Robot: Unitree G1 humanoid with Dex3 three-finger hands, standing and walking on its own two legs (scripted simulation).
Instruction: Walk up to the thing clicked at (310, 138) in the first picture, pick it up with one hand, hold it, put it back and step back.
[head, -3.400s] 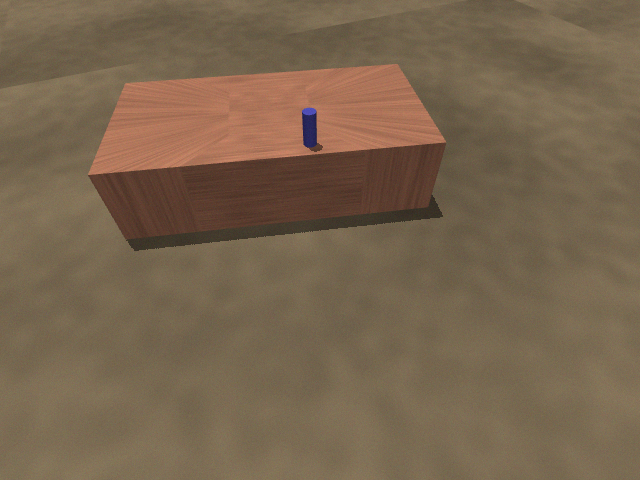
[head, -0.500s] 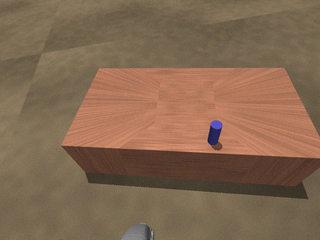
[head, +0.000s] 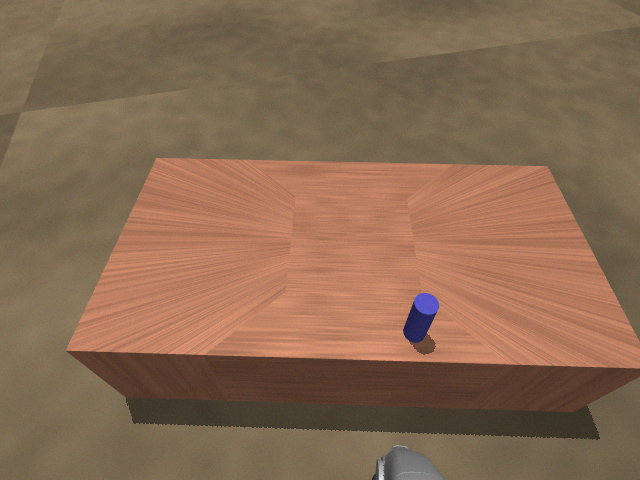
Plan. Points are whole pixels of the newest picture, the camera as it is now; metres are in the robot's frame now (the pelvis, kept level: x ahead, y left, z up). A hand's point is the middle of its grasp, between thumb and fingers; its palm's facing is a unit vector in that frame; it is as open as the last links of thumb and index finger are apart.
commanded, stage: walk up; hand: right
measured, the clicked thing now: (420, 318) +0.49 -0.20 -0.33
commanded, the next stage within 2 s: stand in 1.58 s
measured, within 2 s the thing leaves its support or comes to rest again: neither
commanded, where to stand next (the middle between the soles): +0.10 +0.01 m, yaw +0 degrees
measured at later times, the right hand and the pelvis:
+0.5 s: hand out of the picture +0.10 -0.26 -0.15, palm faces -0.06 +0.94 -0.35, open 7.4 cm; pelvis +0.05 +0.00 +0.00, yaw +1 degrees
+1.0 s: hand (509, 453) +0.18 -0.24 -0.14, palm faces -0.04 +0.95 -0.32, open 7.4 cm; pelvis +0.06 +0.00 +0.02, yaw +1 degrees
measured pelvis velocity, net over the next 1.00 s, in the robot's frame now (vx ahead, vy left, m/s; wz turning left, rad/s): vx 0.06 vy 0.00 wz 0.02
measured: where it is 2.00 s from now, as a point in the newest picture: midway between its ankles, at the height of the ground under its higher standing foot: outside the picture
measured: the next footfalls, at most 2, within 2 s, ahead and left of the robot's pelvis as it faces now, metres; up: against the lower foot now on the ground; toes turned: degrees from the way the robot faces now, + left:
right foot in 0.06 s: +0.14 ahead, -0.13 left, +0.00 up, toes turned -3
